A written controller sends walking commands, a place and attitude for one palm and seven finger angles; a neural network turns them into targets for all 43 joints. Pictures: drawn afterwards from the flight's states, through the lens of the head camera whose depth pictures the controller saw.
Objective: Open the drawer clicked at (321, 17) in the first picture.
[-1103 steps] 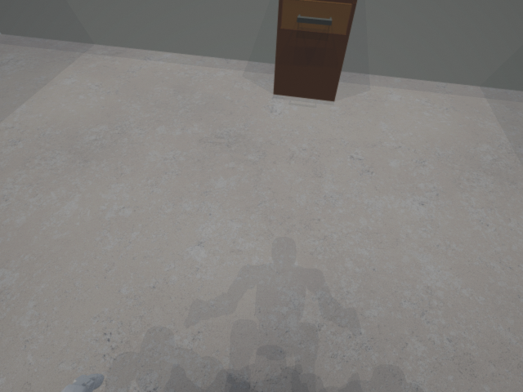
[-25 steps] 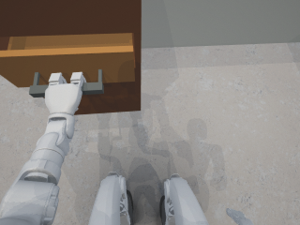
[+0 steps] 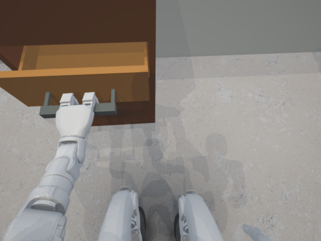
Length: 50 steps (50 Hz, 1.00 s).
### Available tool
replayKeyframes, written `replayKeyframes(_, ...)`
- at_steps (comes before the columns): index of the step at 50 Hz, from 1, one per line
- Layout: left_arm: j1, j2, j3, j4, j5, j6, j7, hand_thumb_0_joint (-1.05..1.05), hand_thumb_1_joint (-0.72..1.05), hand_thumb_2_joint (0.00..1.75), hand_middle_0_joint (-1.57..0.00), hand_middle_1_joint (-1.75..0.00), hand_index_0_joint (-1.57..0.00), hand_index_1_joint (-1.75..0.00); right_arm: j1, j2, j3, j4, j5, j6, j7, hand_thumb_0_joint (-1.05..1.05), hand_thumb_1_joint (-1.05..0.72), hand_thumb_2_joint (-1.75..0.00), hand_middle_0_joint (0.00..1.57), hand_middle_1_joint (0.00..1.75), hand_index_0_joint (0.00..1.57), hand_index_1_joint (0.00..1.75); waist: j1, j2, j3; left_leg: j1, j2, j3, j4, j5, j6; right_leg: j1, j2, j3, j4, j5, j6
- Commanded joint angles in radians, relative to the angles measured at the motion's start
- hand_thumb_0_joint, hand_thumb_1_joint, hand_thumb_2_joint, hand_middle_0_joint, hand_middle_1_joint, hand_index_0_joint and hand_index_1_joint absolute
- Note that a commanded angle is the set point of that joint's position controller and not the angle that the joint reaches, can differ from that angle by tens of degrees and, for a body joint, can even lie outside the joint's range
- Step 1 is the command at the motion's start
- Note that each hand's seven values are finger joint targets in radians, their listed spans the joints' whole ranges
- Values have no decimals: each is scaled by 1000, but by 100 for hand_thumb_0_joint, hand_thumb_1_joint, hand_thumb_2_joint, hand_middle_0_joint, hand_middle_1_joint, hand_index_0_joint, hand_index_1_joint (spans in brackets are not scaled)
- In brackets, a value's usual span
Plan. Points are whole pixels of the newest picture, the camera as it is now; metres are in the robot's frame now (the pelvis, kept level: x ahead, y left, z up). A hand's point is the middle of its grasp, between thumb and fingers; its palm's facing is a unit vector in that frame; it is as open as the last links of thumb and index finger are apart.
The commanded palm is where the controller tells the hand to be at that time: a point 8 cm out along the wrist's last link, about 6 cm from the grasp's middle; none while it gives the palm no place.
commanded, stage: pull the drawer open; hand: left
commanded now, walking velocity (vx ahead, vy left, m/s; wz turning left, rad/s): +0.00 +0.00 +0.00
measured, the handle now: (80, 102) +0.47 +0.23 -0.07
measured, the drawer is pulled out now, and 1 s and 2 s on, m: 0.09 0.17 0.24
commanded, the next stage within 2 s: none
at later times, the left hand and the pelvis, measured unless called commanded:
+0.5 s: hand (83, 136) +0.38 +0.22 -0.09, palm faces -0.06 -0.06 -1.00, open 6.2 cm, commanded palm +0.34 +0.20 -0.04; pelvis +0.00 +0.00 +0.00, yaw +0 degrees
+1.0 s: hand (82, 153) +0.33 +0.21 -0.09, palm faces -0.06 -0.07 -1.00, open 6.2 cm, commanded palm +0.30 +0.20 -0.04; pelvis +0.00 +0.00 +0.01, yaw +1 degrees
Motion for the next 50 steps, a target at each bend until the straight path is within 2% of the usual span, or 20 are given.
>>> replayKeyframes(1, -117, 123, 35, -146, -8, -13, 40, 0, 90, 90, -40, -135, -40, -135, 117, -149, -50, -61, 3, -11, -8, 0, -90, -90, 20, 30, 20, 30, 9, 12, -530, 518, -41, -90, -136, 414, -21, 207, 31, 15, -160, 432, -21)
replayKeyframes(3, -103, 128, 44, -153, -5, -9, 42, 0, 90, 90, -40, -135, -40, -135, 117, -151, -51, -64, 3, -9, -9, 0, -90, -90, 20, 30, 20, 30, 13, 13, -531, 531, -39, -95, -139, 432, -23, 201, 29, 12, -155, 438, -22)
replayKeyframes(5, -87, 82, 12, -157, -10, -2, 45, 0, 90, 90, -40, -135, -40, -135, 109, -148, -52, -69, 6, -7, -6, 0, -90, -90, 20, 30, 20, 30, 8, 15, -511, 544, -39, -96, -148, 419, -23, 188, 31, 8, -169, 415, -23)
replayKeyframes(11, -26, 111, 35, -184, -15, 1, 44, 0, 90, 90, -40, -135, -40, -135, 96, -145, -49, -79, 6, -9, -9, 0, -90, -90, 20, 30, 20, 30, 24, -17, -516, 519, -45, -85, -144, 416, -19, 239, 32, 19, -171, 451, -22)
replayKeyframes(12, -16, 121, 43, -199, -13, 0, 42, 0, 90, 90, -40, -135, -40, -135, 92, -146, -48, -80, 4, -10, -10, 0, -90, -90, 20, 30, 20, 30, 31, -1, -526, 522, -45, -90, -145, 431, -22, 239, 32, 19, -162, 459, -25)
replayKeyframes(15, 1, 86, 18, -211, -9, 4, 46, 0, 90, 90, -40, -135, -40, -135, 83, -143, -48, -86, 6, -8, -10, 0, -90, -90, 20, 30, 20, 30, 24, 2, -502, 529, -44, -90, -148, 420, -22, 219, 32, 15, -167, 439, -24)
replayKeyframes(18, -4, 90, 21, -219, -6, 7, 52, 0, 90, 90, -40, -135, -40, -135, 81, -145, -48, -84, 5, -10, -11, 0, -90, -90, 20, 30, 20, 30, 20, -8, -501, 528, -42, -93, -143, 419, -21, 211, 31, 16, -165, 437, -22)
replayKeyframes(21, 46, 88, 26, -225, -8, 15, 55, 0, 90, 90, -40, -135, -40, -135, 76, -142, -48, -91, 6, -11, -12, 0, -90, -90, 20, 30, 20, 30, 30, -19, -502, 526, -46, -87, -147, 423, -21, 236, 32, 16, -169, 454, -23)
replayKeyframes(23, 59, 80, 18, -260, -6, 16, 53, 0, 90, 90, -40, -135, -40, -135, 73, -142, -47, -98, 5, -10, -10, 0, -90, -90, 20, 30, 20, 30, 38, 19, -522, 553, -46, -90, -150, 448, -24, 233, 30, 15, -164, 465, -26)
replayKeyframes(26, 116, 53, 1, -285, -13, 23, 54, 0, 90, 90, -40, -135, -40, -135, 62, -138, -47, -107, 6, -8, -9, 0, -90, -90, 20, 30, 20, 30, 37, -14, -513, 550, -47, -86, -151, 455, -21, 257, 31, 17, -173, 492, -24)
replayKeyframes(31, 166, 60, 10, -334, -9, 22, 61, 0, 90, 90, -40, -135, -40, -135, 51, -136, -45, -114, 3, -10, -11, 0, -90, -90, 20, 30, 20, 30, 44, -23, -511, 549, -47, -85, -150, 457, -21, 271, 31, 20, -172, 505, -24)
replayKeyframes(32, 175, 71, 19, -356, -7, 22, 62, 0, 90, 90, -40, -135, -40, -135, 44, -136, -45, -118, 1, -11, -11, 0, -90, -90, 20, 30, 20, 30, 55, 13, -519, 564, -45, -89, -154, 478, -25, 266, 30, 20, -166, 512, -29)
replayKeyframes(35, 193, 48, 2, -359, -5, 26, 69, 0, 90, 90, -40, -135, -40, -135, 36, -134, -44, -120, 1, -11, -11, 0, -90, -90, 20, 30, 20, 30, 41, -17, -488, 546, -46, -84, -152, 437, -21, 259, 30, 19, -177, 486, -25)
replayKeyframes(37, 193, 63, 15, -376, 3, 25, 77, 0, 90, 90, -40, -135, -40, -135, 28, -134, -42, -122, -2, -14, -13, 0, -90, -90, 20, 30, 20, 30, 51, 5, -497, 550, -45, -93, -152, 447, -25, 249, 30, 18, -165, 478, -30)
replayKeyframes(38, 197, 39, -7, -378, 5, 28, 80, 0, 90, 90, -40, -135, -40, -135, 27, -135, -43, -122, -2, -14, -11, 0, -90, -90, 20, 30, 20, 30, 43, 11, -493, 566, -43, -95, -154, 444, -26, 230, 29, 13, -168, 463, -28)
replayKeyframes(40, 227, 43, 2, -389, 5, 31, 86, 0, 90, 90, -40, -135, -40, -135, 24, -135, -45, -127, -2, -13, -11, 0, -90, -90, 20, 30, 20, 30, 50, -14, -494, 564, -45, -91, -154, 447, -24, 248, 30, 14, -170, 474, -28)
replayKeyframes(42, 243, 43, 1, -412, 2, 36, 86, 0, 90, 90, -40, -135, -40, -135, 13, -132, -43, -132, -4, -14, -9, 0, -90, -90, 20, 30, 20, 30, 58, 14, -504, 567, -46, -92, -155, 451, -26, 247, 28, 15, -168, 472, -31)
replayKeyframes(45, 275, 37, -3, -406, 0, 41, 86, 0, 90, 90, -40, -135, -40, -135, 7, -131, -42, -138, -2, -14, -11, 0, -90, -90, 20, 30, 20, 30, 54, -34, -482, 536, -51, -85, -153, 409, -21, 269, 30, 18, -177, 463, -27)
replayKeyframes(47, 261, 49, 4, -424, 5, 39, 86, 0, 90, 90, -40, -135, -40, -135, -3, -130, -41, -135, -3, -18, -12, 0, -90, -90, 20, 30, 20, 30, 62, 8, -481, 547, -49, -91, -156, 418, -25, 248, 29, 16, -171, 453, -32)
replayKeyframes(50, 319, 28, -12, -444, 3, 41, 88, 0, 90, 90, -40, -135, -40, -135, -12, -128, -38, -149, -1, -16, -12, 0, -90, -90, 20, 30, 20, 30, 65, -9, -485, 549, -53, -87, -157, 410, -23, 263, 29, 17, -174, 453, -31)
